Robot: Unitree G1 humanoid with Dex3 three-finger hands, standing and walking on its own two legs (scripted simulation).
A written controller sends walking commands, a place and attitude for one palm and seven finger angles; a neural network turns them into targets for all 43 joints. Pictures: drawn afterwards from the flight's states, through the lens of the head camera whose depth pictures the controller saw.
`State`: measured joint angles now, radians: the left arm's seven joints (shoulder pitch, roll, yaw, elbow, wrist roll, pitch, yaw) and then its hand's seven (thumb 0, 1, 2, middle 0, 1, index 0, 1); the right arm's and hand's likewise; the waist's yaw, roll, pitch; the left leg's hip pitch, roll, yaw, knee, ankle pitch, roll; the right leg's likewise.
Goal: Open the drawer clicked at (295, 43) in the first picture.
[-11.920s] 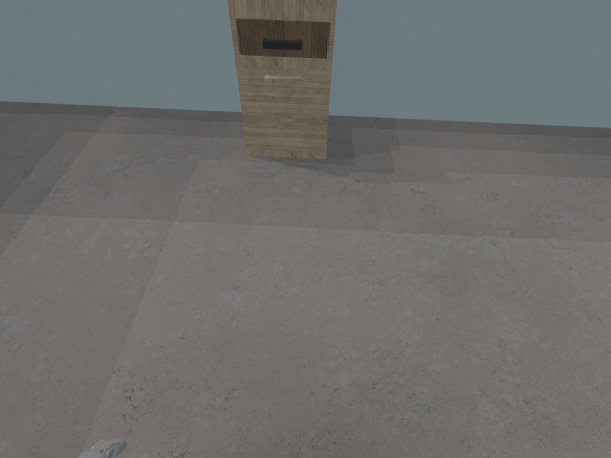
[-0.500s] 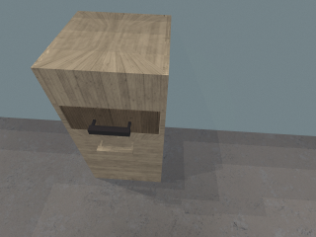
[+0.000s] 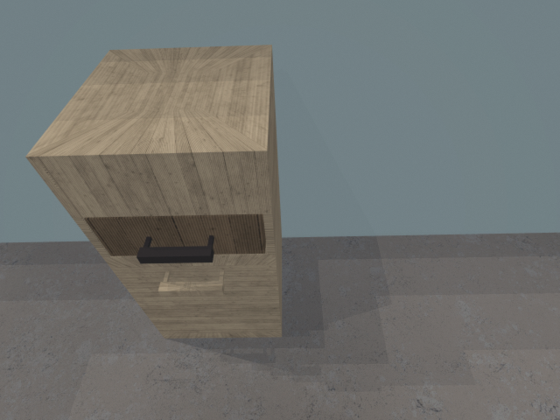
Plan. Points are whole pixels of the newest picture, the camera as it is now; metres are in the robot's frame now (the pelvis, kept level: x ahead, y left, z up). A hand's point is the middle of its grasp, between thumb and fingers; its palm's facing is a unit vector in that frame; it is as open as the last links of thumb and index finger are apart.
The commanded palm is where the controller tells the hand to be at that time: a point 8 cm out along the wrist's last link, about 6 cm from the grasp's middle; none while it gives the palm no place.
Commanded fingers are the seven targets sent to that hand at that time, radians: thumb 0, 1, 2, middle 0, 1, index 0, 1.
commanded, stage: come to a stop and stand still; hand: left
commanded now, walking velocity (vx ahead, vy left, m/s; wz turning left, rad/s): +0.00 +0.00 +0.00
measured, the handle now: (178, 247) +0.50 +0.27 -0.15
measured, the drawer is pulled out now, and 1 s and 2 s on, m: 0.00 0.00 0.00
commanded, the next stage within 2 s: look again from close up in 0.60 s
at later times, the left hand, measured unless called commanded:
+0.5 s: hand out of the picture -0.05 +0.10 -0.17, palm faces +0.09 -0.98 -0.16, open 7.4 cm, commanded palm none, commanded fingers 0.00 0.90 0.90 -0.20 -0.30 -0.20 -0.30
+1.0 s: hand out of the picture +0.00 +0.18 -0.17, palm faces +0.03 -0.98 -0.22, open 7.4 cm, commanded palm none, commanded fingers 0.00 0.90 0.90 -0.20 -0.30 -0.20 -0.30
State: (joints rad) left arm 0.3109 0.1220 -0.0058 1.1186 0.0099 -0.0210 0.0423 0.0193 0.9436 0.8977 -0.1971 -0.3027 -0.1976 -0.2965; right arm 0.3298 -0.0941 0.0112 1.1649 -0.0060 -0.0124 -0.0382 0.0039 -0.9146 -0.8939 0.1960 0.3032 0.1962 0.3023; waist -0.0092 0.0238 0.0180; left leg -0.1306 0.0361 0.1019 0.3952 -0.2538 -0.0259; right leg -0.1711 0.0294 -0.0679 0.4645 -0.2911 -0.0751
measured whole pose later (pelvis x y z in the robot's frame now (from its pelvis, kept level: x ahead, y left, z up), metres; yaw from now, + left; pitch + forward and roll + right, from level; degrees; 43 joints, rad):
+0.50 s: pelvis -0.01 -0.04 +0.00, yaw +1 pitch -1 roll +1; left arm 0.37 0.08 -0.01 1.13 0.01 -0.03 0.04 0.01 0.91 0.90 -0.20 -0.30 -0.20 -0.30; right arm 0.32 -0.11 0.01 1.15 -0.01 0.00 -0.05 0.00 -0.91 -0.89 0.19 0.30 0.19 0.30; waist 0.01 0.02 0.01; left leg -0.14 0.10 0.05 0.39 -0.24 -0.04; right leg -0.12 0.10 -0.11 0.36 -0.24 -0.13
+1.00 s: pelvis -0.02 +0.01 -0.01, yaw +0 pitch -1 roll +0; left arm 0.30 0.14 0.01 1.06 0.01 -0.01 0.04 0.01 0.92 0.90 -0.20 -0.30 -0.20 -0.30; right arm 0.41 -0.13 0.00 1.07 -0.02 0.01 -0.03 0.00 -0.91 -0.89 0.19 0.30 0.19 0.30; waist -0.02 0.04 -0.02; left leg -0.23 -0.01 0.10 0.53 -0.29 0.06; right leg -0.22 0.05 -0.09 0.50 -0.28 -0.08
